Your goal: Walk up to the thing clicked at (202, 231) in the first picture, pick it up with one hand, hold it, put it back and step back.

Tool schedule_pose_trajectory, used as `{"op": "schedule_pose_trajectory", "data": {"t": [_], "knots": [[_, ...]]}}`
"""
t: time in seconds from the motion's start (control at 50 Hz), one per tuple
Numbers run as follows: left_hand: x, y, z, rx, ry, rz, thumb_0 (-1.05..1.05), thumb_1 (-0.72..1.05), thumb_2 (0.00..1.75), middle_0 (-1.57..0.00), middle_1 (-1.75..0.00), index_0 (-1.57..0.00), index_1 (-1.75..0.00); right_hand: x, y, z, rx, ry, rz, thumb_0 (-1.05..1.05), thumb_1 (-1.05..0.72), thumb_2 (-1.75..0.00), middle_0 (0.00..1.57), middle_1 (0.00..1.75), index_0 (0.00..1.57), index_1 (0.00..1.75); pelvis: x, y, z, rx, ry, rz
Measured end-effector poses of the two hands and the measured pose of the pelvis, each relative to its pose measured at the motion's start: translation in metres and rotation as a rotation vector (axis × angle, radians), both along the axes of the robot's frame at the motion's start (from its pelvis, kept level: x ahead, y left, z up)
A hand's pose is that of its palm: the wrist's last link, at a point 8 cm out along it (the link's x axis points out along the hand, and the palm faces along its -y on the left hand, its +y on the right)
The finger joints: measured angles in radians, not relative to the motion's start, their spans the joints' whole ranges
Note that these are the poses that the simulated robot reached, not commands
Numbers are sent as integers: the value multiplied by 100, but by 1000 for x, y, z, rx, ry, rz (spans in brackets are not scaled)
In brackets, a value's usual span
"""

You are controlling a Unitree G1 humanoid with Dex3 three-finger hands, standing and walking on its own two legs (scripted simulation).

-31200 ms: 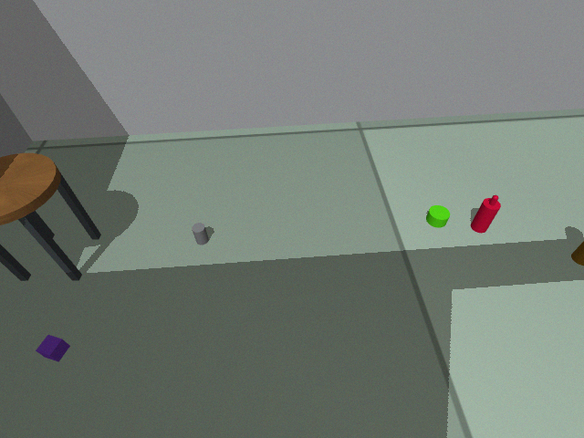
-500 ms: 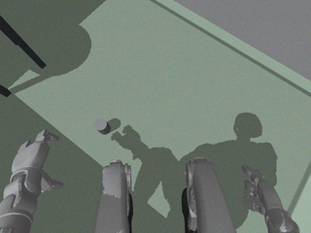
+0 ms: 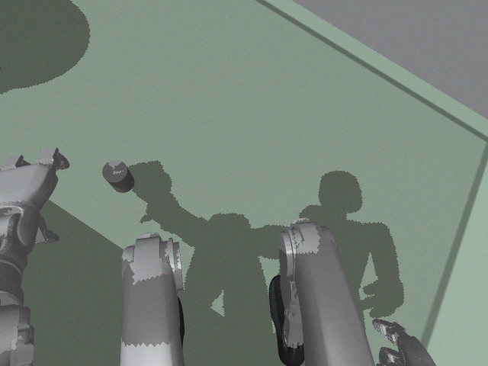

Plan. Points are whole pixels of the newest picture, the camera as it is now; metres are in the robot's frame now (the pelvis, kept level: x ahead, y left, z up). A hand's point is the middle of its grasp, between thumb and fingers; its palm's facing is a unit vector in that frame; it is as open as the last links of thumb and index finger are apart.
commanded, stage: rise first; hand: left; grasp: from above
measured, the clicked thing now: (119, 177) +0.51 +0.26 -0.34
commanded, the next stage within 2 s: approach in 0.88 s
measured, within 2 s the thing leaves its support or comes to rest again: neither
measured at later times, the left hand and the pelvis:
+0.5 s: hand (64, 191) +0.43 +0.32 -0.19, palm faces -0.46 -0.04 -0.89, open 13.5 cm; pelvis +0.01 +0.01 -0.03, yaw -1 degrees
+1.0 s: hand (73, 186) +0.45 +0.31 -0.21, palm faces -0.45 -0.06 -0.89, open 13.8 cm; pelvis +0.02 +0.00 -0.04, yaw -1 degrees
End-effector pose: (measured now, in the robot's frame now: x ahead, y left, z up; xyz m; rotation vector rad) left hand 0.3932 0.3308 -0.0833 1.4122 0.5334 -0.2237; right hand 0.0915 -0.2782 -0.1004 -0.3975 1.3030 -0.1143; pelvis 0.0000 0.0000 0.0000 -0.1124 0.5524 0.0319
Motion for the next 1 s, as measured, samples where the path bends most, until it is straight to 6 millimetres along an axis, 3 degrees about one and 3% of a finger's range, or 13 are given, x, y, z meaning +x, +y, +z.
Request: {"op": "schedule_pose_trajectory", "data": {"t": [0.18, 0.42, 1.0], "knots": [[21, -4, -26, 49, -4, -62, 0, -45, 96, -16, -91, -15, -91, -9, 3, -10, -18, 42, -1, 1, -91, -90, 20, 29, 20, 30, 2, 5, -16, -18, 11, 0], [41, -9, -48, 80, -7, -105, 0, -41, 91, -18, -90, -18, -89, -5, 10, -27, 7, 86, 10, 0, -91, -90, 20, 29, 20, 30, 11, 6, -28, -19, 35, -3], [60, -19, -74, 69, -15, -88, 0, -47, 96, -14, -97, -14, -97, -12, 0, -39, -2, 147, 5, 0, -92, -90, 20, 29, 20, 30, 20, 1, -43, -15, 55, -15]]}}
